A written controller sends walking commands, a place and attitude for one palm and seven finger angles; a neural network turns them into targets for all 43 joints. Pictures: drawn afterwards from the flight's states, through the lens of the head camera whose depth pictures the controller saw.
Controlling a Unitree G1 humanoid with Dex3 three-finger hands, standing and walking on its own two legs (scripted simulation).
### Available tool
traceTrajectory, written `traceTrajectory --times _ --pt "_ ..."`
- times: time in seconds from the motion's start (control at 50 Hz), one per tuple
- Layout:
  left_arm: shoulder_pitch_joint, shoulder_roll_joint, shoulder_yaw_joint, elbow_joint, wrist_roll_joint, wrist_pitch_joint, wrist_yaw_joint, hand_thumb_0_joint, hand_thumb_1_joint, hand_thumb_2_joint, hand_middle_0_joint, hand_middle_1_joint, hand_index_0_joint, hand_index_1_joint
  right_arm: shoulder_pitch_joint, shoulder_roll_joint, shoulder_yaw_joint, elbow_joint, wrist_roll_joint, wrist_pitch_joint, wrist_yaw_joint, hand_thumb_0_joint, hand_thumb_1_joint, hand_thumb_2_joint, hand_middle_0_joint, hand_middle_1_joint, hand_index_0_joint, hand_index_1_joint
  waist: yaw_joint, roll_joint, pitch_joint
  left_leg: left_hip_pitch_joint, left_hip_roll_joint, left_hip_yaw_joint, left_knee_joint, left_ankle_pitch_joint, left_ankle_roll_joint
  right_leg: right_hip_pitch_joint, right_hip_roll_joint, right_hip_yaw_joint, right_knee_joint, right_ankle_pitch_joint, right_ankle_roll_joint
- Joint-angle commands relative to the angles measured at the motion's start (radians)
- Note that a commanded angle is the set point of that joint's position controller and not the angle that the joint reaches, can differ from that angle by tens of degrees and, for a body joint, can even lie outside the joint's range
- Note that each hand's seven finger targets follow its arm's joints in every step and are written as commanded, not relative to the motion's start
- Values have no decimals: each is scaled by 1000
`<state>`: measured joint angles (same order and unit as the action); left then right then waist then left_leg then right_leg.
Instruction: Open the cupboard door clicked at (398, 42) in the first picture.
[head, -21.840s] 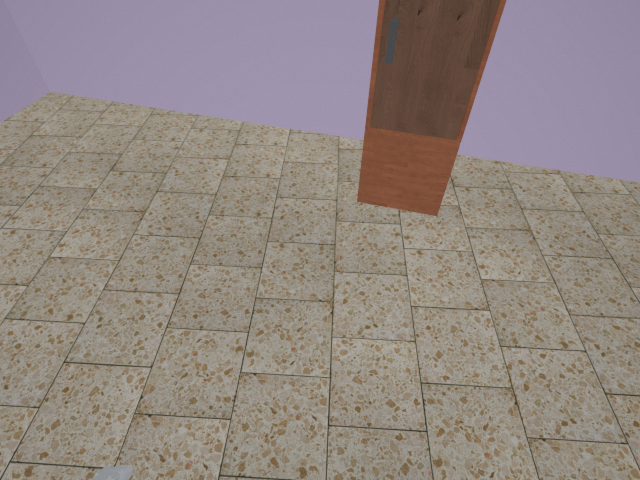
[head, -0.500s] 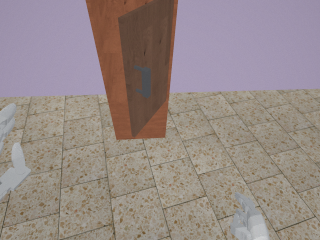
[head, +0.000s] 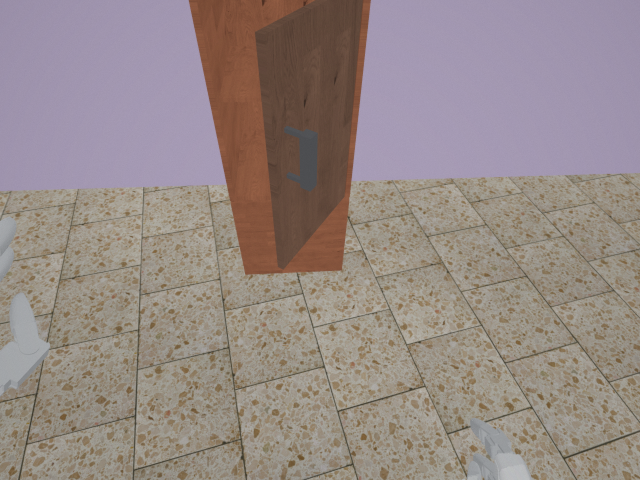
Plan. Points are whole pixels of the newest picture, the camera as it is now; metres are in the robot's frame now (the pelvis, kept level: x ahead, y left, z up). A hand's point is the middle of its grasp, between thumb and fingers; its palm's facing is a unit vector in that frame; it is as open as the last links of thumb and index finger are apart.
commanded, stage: let the arm hang, fingers relaxed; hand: left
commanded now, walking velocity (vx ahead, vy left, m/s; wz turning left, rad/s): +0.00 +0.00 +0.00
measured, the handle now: (299, 158) +0.70 +0.08 +0.00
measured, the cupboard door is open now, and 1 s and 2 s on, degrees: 55 55 55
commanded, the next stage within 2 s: look to check the result in 1.10 s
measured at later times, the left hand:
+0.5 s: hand out of the picture -0.02 +0.17 -0.18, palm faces +0.04 -0.98 -0.20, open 7.1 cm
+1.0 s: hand out of the picture +0.01 +0.15 -0.18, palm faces +0.04 -0.98 -0.18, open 7.3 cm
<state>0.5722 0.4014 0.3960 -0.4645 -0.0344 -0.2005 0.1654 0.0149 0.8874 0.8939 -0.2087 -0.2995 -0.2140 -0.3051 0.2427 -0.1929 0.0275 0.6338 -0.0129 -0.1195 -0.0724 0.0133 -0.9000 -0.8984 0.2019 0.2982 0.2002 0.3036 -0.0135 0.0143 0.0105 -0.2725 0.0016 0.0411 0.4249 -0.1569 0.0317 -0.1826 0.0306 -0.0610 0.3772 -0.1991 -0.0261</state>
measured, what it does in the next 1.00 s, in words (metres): stands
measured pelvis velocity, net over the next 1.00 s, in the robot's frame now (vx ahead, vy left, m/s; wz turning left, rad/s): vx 0.01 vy -0.02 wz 0.01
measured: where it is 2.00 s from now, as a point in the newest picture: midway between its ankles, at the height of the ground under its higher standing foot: outside the picture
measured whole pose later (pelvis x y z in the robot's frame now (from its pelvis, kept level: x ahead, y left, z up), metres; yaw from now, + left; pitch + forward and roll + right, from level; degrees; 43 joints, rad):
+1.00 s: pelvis +0.01 -0.02 +0.00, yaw +1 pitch -2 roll +0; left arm 0.27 0.13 0.00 1.14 0.01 -0.01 0.04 0.01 0.92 0.89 -0.20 -0.30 -0.20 -0.30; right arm 0.30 -0.13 0.01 1.15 -0.02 0.00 -0.03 0.00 -0.91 -0.90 0.20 0.30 0.20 0.30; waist -0.01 0.00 0.03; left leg -0.21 -0.01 0.03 0.41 -0.17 0.02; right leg -0.14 0.02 -0.07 0.42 -0.25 -0.05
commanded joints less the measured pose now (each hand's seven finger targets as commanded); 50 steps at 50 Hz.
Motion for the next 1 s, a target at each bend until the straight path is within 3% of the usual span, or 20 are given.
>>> traceTrajectory --times 0.0,0.02,0.06,0.08,0.12,0.14,0.18,0.22,0.26,0.32,0.38,0.42,0.44,0.5,0.72,0.98 --pt "-135 -20 -272 617 61 174 -155 0 900 900 -200 -300 -200 -300 -63 -262 -107 108 20 -21 79 0 -900 -900 200 300 200 300 -14 39 -61 22 109 -110 78 264 -13 -121 -119 89 83 104 -17" --pt "-143 -28 -276 600 58 197 -159 0 900 900 -200 -300 -200 -300 -52 -260 -103 88 17 -3 74 0 -900 -900 200 300 200 300 -14 60 -47 15 128 -127 64 234 -1 -142 -98 65 107 1 -12" --pt "-190 -34 -286 685 66 193 -161 0 900 900 -200 -300 -200 -300 -57 -259 -89 98 2 28 68 0 -900 -900 200 300 200 300 2 -18 -77 -72 165 -204 10 199 54 -79 -64 61 199 -76 -16" --pt "-204 -24 -292 738 69 191 -162 0 900 900 -200 -300 -200 -300 -75 -264 -81 101 -4 37 66 0 -900 -900 200 300 200 300 12 -78 -81 -87 165 -218 -1 171 65 -43 -63 71 199 -75 -18" --pt "-245 2 -296 856 76 186 -163 0 900 900 -200 -300 -200 -300 -96 -258 -77 117 -9 52 66 0 -900 -900 200 300 200 300 25 -215 -106 -73 129 -189 27 130 53 0 -104 109 119 10 -28" --pt "-271 15 -302 915 75 186 -161 0 900 900 -200 -300 -200 -300 -88 -243 -74 126 -8 64 69 0 -900 -900 200 300 200 300 16 -239 -103 -45 96 -160 59 103 36 -25 -140 139 86 27 -44" --pt "-315 -2 -326 1033 67 195 -154 0 900 900 -200 -300 -200 -300 -69 -190 -60 171 -11 92 70 0 -900 -900 200 300 200 300 -3 -207 -71 23 43 -106 102 39 11 -107 -191 175 25 -1 -73" --pt "-340 -21 -349 1125 60 200 -149 0 900 900 -200 -300 -200 -300 -54 -158 -48 209 -15 111 70 0 -900 -900 200 300 200 300 -14 -62 -49 66 44 -100 78 37 0 -140 -185 174 9 -45 -74" --pt "-316 -37 -360 1217 54 199 -144 0 900 900 -200 -300 -200 -300 -52 -146 -40 244 -15 116 67 0 -900 -900 200 300 200 300 -1 92 -39 40 72 -136 18 47 6 -90 -148 150 18 -69 -50" --pt "-256 -69 -352 1336 49 194 -141 0 900 900 -200 -300 -200 -300 -44 -122 -40 290 -15 118 56 0 -900 -900 200 300 200 300 21 199 -36 -10 86 -148 -33 -5 9 7 -133 131 -4 -36 -43" --pt "-256 -65 -361 1415 44 190 -143 0 900 900 -200 -300 -200 -300 -7 -115 -42 334 -8 123 50 0 -900 -900 200 300 200 300 17 166 -27 2 90 -147 -41 -28 5 21 -141 133 -44 -37 -47" --pt "-266 -71 -366 1453 42 188 -144 0 900 900 -200 -300 -200 -300 21 -114 -44 362 -7 127 47 0 -900 -900 200 300 200 300 9 110 6 9 86 -144 -49 -62 1 -4 -143 135 -72 -88 -51" --pt "-269 -64 -364 1467 44 187 -144 0 900 900 -200 -300 -200 -300 34 -122 -49 368 -5 128 46 0 -900 -900 200 300 200 300 9 40 26 16 89 -145 -49 -58 3 -19 -139 130 -86 -104 -51" --pt "-266 -83 -370 1512 43 187 -143 0 900 900 -200 -300 -200 -300 69 -110 -49 407 -6 129 44 0 -900 -900 200 300 200 300 2 -28 54 43 84 -134 -54 -66 5 -53 -145 130 -110 -146 -52" --pt "-232 -124 -374 1576 41 190 -132 0 900 900 -200 -300 -200 -300 106 -53 -39 475 -8 126 40 0 -900 -900 200 300 200 300 9 -48 95 46 84 -120 -86 -49 7 -61 -138 120 -99 -134 -41" --pt "-218 -155 -374 1590 39 185 -126 0 900 900 -200 -300 -200 -300 116 -16 -35 498 -6 116 33 0 -900 -900 200 300 200 300 14 23 98 51 88 -113 -94 21 2 -20 -136 110 -80 -27 -37"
